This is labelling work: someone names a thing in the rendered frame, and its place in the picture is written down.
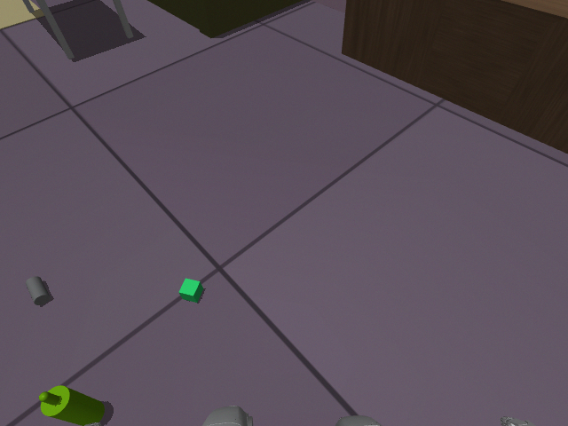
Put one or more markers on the sofa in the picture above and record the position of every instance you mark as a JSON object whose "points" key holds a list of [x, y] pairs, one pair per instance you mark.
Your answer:
{"points": [[215, 17]]}

